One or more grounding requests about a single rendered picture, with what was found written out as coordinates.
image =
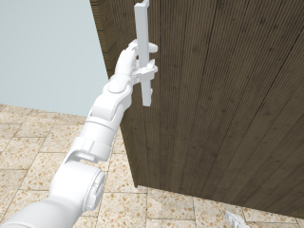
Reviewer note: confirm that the right robot hand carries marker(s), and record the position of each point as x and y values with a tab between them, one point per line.
235	220

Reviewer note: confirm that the left robot forearm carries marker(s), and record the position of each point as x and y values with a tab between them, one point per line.
101	124

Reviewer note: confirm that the left robot hand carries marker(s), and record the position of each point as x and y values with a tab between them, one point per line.
128	64

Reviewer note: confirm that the robot left upper arm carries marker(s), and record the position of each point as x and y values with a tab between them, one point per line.
78	187

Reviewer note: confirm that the handle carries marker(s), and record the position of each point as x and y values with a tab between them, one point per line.
141	20

